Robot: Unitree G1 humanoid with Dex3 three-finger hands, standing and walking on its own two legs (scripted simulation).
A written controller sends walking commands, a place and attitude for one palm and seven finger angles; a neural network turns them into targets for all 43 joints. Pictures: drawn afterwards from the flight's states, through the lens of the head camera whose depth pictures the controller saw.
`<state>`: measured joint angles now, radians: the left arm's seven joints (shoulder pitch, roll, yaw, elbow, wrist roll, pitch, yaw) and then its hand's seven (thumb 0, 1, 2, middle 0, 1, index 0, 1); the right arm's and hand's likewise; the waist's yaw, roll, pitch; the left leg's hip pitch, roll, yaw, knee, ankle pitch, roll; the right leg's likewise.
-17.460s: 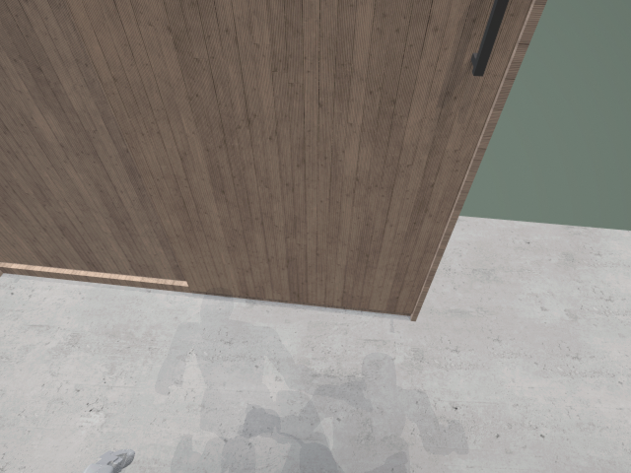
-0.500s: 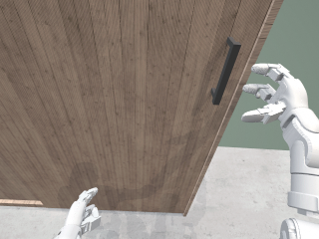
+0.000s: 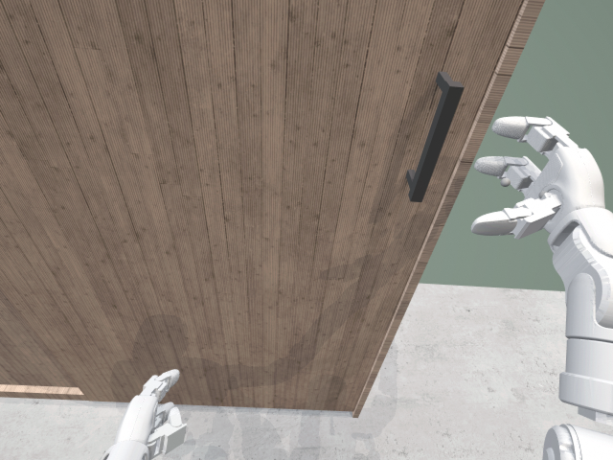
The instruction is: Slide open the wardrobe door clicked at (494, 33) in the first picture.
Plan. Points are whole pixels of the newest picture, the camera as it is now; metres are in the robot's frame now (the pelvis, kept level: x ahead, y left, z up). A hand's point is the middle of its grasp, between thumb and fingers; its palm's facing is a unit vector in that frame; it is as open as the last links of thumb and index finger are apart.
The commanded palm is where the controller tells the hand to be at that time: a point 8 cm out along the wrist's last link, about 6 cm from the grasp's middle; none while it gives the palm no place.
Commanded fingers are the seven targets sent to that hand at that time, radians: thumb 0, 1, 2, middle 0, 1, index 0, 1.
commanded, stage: feel for the door with the fingertips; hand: right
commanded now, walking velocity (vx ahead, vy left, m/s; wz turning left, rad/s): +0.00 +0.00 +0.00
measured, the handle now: (429, 140) +0.45 -0.12 +0.25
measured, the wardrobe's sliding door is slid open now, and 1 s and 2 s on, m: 0.00 0.00 0.00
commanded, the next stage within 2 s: slide the fingers in behind the handle in 1.04 s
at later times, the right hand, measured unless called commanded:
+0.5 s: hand (459, 181) +0.36 -0.14 +0.25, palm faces +0.01 +1.00 -0.02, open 13.9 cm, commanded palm +0.34 -0.19 +0.25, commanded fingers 0.00 0.50 -0.30 0.30 1.20 0.30 1.20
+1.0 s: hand (450, 162) +0.39 -0.14 +0.25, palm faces +0.01 +1.00 -0.02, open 14.0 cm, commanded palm +0.37 -0.19 +0.25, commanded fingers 0.00 0.50 -0.30 0.30 1.20 0.30 1.20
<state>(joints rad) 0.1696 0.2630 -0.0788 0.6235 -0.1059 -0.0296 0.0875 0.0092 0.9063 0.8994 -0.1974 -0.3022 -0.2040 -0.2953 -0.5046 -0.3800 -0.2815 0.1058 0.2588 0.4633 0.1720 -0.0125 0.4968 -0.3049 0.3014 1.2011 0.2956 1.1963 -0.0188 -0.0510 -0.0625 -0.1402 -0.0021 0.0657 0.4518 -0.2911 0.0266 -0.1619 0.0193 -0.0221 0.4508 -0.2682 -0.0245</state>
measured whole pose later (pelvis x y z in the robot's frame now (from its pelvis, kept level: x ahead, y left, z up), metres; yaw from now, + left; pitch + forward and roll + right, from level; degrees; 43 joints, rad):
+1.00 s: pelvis +0.00 +0.01 +0.00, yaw +0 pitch -1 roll +0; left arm 0.18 0.26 -0.06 0.65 -0.10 -0.01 0.08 0.01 0.91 0.90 -0.20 -0.30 -0.20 -0.30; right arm -0.64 -0.31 -0.22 0.26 0.23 0.44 0.08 -0.01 0.50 -0.30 0.30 1.20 0.30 1.20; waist 0.00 -0.05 -0.05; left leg -0.15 -0.02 0.06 0.44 -0.28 0.04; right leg -0.16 0.01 -0.02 0.43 -0.25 -0.01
